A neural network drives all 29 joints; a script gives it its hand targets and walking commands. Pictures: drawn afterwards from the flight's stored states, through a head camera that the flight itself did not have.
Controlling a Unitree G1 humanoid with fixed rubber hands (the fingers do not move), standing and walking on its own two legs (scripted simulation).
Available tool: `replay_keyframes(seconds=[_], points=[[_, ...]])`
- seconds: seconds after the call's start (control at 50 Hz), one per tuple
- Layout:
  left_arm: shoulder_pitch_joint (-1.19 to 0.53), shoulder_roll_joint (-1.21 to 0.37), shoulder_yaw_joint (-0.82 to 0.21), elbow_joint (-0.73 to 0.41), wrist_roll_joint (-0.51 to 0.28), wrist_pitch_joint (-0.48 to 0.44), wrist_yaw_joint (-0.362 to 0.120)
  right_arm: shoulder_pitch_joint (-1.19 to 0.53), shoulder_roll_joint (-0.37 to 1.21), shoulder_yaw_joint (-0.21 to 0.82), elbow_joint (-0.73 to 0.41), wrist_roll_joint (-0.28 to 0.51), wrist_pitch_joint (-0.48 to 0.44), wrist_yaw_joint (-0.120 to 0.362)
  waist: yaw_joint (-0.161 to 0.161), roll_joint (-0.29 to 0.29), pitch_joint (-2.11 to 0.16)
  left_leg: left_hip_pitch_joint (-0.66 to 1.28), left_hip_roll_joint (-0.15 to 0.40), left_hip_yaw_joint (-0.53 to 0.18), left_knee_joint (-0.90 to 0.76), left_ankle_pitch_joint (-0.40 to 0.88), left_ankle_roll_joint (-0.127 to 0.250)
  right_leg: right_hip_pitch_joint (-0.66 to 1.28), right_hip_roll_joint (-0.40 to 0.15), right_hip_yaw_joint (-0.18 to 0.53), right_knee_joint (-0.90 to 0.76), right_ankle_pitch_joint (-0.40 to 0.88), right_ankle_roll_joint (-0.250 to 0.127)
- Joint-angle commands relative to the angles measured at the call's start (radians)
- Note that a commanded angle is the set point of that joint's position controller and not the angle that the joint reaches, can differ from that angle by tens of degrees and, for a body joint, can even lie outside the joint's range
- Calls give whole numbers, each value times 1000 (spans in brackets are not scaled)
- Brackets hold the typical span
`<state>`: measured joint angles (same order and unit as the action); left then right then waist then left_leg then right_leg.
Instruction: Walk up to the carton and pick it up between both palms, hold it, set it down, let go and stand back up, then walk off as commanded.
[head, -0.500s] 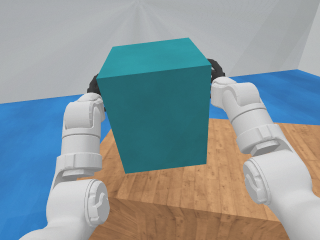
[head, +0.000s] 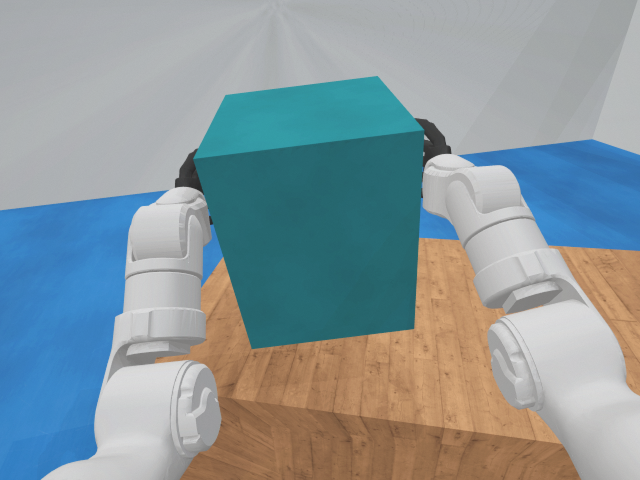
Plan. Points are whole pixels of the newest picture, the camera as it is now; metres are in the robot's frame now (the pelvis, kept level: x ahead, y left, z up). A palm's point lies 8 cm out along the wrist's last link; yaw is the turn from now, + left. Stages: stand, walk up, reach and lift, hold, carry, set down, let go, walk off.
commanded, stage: hold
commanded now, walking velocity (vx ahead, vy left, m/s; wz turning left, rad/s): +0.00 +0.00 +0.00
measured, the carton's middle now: (316, 208) +0.37 -0.01 +0.26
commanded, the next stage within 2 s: none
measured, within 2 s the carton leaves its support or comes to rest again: neither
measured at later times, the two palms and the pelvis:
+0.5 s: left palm (190, 204) +0.36 +0.14 +0.28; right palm (435, 174) +0.36 -0.15 +0.30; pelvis +0.00 +0.00 +0.00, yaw +0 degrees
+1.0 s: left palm (190, 205) +0.36 +0.14 +0.28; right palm (434, 173) +0.36 -0.15 +0.30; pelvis +0.00 +0.00 +0.00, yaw +0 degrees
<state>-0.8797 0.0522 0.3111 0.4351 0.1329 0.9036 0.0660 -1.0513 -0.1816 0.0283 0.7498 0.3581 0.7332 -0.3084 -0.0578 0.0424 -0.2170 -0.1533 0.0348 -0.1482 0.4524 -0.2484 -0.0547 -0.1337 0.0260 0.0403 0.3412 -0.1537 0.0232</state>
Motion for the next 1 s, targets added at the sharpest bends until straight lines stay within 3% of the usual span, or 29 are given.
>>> replay_keyframes(seconds=[0.0, 0.98], points=[[-1122, -574, -388, -304, -228, -140, -148, -961, 784, 207, -401, 236, -42, 182, -7, 2, -404, -42, -88, 97, -88, 269, -10, 282, 74, -30, -6, 244, 18], [-1129, -580, -386, -290, -230, -144, -144, -966, 779, 202, -387, 240, -44, 182, -10, 10, -405, -37, -88, 97, -85, 267, -9, 272, 73, -28, -8, 244, 17]])
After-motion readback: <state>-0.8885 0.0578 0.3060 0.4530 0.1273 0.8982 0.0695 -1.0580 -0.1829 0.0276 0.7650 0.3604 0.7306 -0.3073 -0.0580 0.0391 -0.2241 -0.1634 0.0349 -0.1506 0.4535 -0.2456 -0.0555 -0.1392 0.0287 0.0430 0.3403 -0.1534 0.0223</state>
